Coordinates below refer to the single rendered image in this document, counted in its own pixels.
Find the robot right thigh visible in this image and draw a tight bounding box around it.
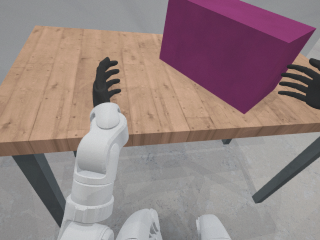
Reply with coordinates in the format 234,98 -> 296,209
196,214 -> 231,240

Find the robot left thigh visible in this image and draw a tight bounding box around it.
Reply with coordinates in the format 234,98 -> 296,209
116,208 -> 160,240

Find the table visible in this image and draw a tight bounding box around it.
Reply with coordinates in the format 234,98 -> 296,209
0,25 -> 320,228

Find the robot thigh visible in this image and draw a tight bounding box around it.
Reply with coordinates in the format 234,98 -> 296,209
196,214 -> 231,240
116,208 -> 160,240

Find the robot left forearm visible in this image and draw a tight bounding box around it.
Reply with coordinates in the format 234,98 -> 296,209
57,102 -> 129,240

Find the robot left hand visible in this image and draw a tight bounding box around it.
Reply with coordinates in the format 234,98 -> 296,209
92,57 -> 121,108

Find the robot right hand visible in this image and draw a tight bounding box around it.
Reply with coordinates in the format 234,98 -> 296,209
278,58 -> 320,110

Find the carton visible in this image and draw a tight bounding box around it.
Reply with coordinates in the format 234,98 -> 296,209
159,0 -> 316,114

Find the left robot upper arm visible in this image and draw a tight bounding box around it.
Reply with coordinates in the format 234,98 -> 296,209
60,222 -> 114,240

